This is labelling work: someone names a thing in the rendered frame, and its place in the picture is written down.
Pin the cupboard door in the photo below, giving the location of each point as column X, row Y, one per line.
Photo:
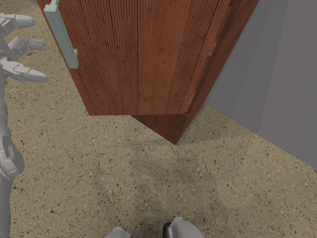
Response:
column 138, row 57

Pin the robot left upper arm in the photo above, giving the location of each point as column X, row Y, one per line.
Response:
column 11, row 164

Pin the robot shin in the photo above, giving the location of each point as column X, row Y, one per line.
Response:
column 177, row 219
column 117, row 229

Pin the left robot hand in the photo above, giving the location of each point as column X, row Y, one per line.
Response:
column 17, row 48

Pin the robot left forearm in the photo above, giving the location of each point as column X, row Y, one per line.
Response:
column 4, row 129

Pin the handle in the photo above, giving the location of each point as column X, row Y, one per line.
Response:
column 61, row 35

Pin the robot right shin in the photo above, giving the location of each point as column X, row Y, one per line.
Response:
column 177, row 219

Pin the robot left shin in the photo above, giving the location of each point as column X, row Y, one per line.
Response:
column 117, row 229

